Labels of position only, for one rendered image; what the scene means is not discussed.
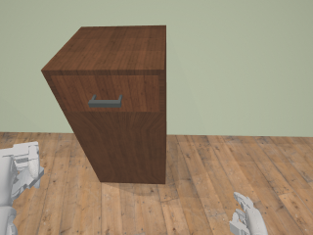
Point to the handle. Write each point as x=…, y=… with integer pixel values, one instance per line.
x=93, y=103

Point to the robot left forearm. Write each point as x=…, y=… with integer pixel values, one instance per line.
x=7, y=216

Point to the left robot hand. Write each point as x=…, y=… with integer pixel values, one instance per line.
x=21, y=162

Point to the right robot hand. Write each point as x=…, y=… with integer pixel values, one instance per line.
x=251, y=223

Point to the cabinet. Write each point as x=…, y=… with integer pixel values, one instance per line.
x=122, y=147

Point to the drawer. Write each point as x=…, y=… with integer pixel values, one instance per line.
x=140, y=93

